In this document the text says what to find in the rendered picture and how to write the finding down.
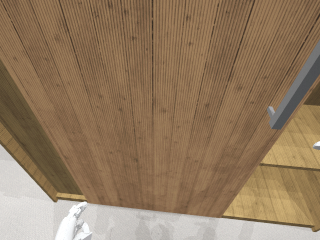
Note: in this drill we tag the robot left hand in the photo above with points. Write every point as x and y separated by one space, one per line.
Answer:
69 226

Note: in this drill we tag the handle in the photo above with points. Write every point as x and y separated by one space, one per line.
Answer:
304 80

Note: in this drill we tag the wardrobe door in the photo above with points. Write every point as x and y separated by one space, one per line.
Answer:
159 105
20 121

